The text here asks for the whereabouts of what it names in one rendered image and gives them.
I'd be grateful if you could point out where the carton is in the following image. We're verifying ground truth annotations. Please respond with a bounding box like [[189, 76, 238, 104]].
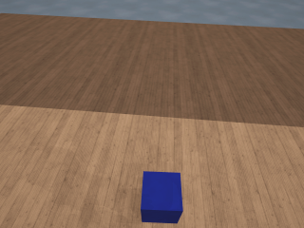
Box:
[[141, 171, 183, 224]]

